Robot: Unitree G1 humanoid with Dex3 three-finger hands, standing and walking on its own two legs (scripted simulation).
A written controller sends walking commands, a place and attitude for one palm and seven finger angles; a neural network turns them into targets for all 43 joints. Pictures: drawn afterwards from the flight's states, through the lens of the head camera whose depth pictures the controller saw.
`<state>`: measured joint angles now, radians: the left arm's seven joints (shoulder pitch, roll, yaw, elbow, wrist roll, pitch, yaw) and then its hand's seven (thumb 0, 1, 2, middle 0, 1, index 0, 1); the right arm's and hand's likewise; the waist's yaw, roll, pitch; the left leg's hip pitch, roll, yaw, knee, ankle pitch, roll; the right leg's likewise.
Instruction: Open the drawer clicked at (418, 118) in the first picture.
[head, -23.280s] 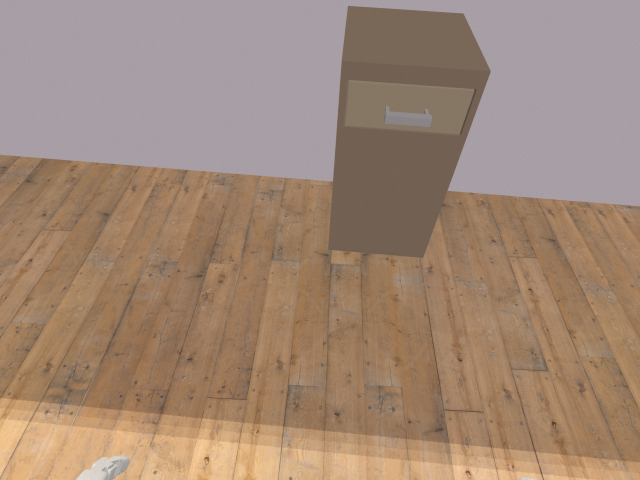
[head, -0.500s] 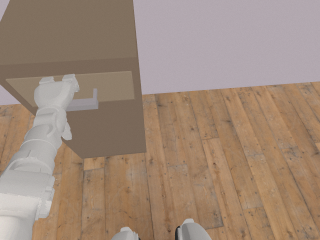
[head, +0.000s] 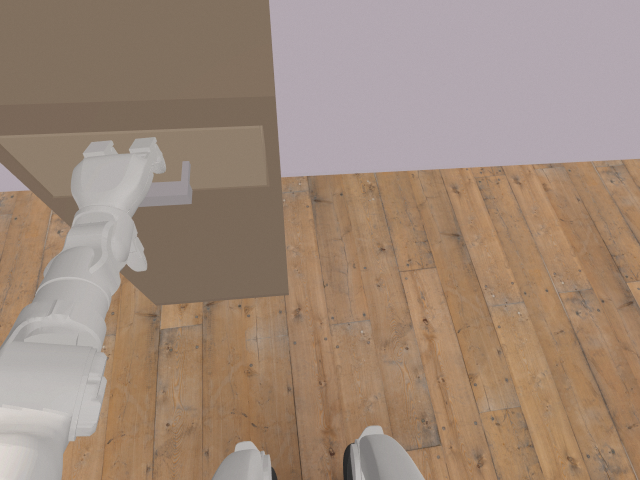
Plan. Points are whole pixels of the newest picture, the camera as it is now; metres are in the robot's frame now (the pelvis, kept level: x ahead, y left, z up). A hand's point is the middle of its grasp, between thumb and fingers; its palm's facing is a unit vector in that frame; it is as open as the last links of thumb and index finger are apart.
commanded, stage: lower the fingers behind the handle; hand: left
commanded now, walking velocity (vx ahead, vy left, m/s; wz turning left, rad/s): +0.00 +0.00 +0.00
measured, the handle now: (146, 182) +0.54 +0.23 -0.05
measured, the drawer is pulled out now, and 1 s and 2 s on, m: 0.00 0.00 0.00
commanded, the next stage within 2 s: close the thumb around the handle in 1.18 s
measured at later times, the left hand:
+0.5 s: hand (139, 215) +0.49 +0.24 -0.06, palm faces -0.07 -0.01 -1.00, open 13.8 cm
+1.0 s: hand (144, 218) +0.49 +0.24 -0.07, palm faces -0.06 -0.03 -1.00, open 13.8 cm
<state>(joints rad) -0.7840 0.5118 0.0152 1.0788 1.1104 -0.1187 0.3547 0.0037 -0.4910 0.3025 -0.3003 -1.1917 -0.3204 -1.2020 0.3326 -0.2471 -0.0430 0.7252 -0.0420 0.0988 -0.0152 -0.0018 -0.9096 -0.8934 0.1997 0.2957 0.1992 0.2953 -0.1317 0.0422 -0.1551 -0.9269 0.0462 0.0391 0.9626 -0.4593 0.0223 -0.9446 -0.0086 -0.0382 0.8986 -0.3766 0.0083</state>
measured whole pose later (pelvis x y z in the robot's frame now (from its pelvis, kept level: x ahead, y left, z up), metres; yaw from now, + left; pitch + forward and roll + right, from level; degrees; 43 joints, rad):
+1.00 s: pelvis -0.02 +0.01 -0.04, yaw -1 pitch +30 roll -3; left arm -0.86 0.55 0.04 1.09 1.13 -0.09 0.42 0.00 -0.49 0.30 -0.28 -1.20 -0.32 -1.20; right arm 0.30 -0.25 -0.03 0.72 -0.05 0.09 0.01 0.00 -0.91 -0.89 0.20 0.30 0.20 0.30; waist -0.15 0.06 -0.16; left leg -1.19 0.06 0.03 1.20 -0.54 0.03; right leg -1.20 -0.01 -0.04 1.12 -0.44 0.02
